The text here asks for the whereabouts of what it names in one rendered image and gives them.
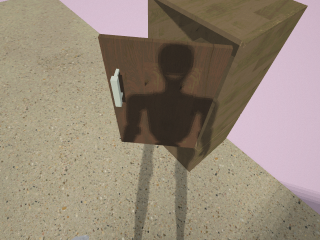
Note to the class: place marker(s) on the handle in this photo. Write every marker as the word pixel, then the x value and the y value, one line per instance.
pixel 115 85

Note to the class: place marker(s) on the cupboard door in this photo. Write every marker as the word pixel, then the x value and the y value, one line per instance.
pixel 168 86

